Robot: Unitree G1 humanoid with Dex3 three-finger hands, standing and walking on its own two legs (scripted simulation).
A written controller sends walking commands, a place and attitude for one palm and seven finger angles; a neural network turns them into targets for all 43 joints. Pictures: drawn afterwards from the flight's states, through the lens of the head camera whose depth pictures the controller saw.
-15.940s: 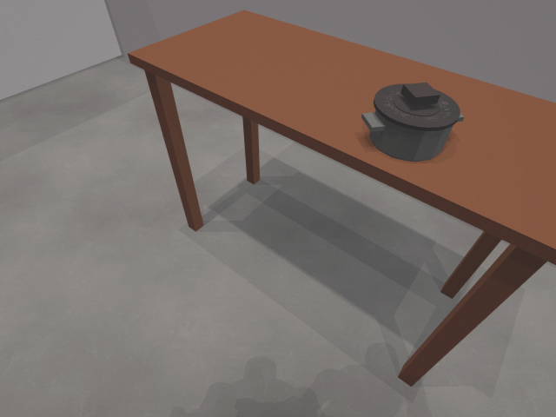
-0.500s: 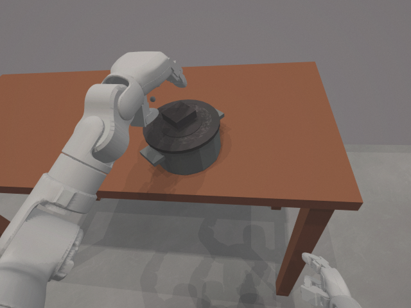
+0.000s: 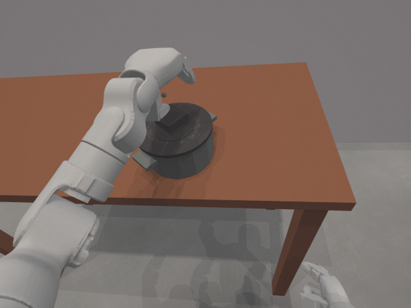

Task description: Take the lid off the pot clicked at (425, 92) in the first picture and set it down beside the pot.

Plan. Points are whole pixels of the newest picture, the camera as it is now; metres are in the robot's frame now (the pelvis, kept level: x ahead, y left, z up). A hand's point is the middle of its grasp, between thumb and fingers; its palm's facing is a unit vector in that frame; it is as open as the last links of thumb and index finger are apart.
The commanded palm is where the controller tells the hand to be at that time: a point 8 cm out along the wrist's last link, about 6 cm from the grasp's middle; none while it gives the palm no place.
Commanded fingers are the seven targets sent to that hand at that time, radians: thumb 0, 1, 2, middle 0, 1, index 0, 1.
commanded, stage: move the open hand above the knob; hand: left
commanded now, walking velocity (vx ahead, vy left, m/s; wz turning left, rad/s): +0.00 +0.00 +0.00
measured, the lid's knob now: (171, 118) +0.45 +0.08 +0.16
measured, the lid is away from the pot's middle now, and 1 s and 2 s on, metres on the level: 0.00 0.00 0.00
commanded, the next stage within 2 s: lower the open fingers around the knob in 0.62 s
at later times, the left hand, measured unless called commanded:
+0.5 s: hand (157, 99) +0.41 +0.08 +0.23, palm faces -0.04 -0.04 -1.00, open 9.9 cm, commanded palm +0.38 +0.10 +0.29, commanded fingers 0.00 -0.36 1.65 -0.87 -0.08 -0.87 -0.08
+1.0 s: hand (160, 110) +0.40 +0.08 +0.21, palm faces -0.10 -0.03 -0.99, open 9.9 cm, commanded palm +0.37 +0.09 +0.27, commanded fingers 0.00 -0.36 1.65 -0.87 -0.08 -0.87 -0.08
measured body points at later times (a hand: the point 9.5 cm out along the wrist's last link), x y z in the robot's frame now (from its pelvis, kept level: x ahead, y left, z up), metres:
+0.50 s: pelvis +0.00 +0.00 +0.00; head +0.00 -0.06 +0.45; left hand +0.41 +0.08 +0.28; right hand +0.21 -0.22 -0.11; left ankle +0.00 +0.10 -0.74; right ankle +0.00 -0.11 -0.74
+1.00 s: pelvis -0.01 +0.00 +0.00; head +0.00 -0.06 +0.45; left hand +0.40 +0.08 +0.27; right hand +0.19 -0.22 -0.11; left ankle +0.00 +0.10 -0.74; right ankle +0.00 -0.11 -0.74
